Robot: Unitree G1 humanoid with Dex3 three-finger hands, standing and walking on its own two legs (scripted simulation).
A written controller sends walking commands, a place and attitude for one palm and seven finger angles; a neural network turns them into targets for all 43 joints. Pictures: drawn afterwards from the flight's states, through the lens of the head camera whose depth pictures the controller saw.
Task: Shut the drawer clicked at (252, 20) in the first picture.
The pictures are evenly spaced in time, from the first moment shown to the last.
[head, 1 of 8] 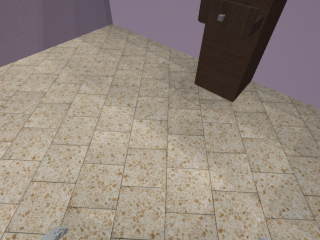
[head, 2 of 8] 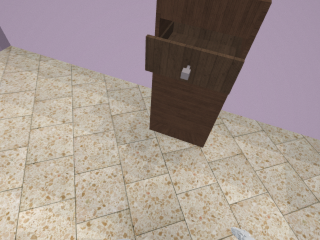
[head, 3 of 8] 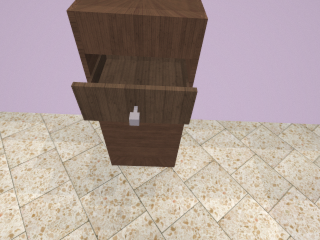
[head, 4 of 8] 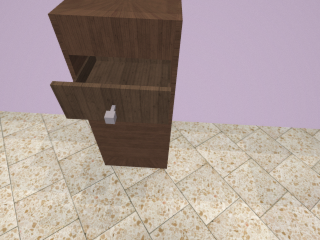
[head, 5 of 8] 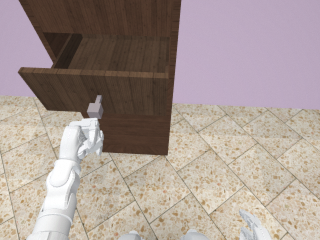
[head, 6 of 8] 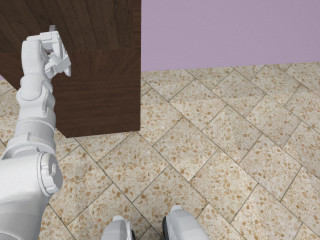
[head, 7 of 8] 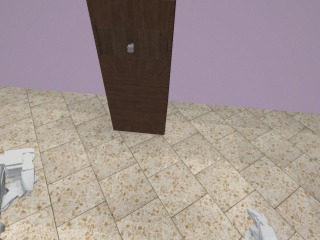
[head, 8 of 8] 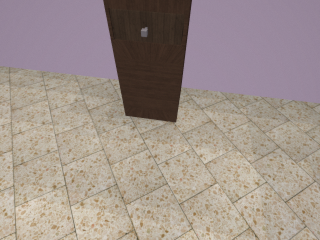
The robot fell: no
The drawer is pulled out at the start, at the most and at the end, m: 0.18 0.18 0.00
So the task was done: yes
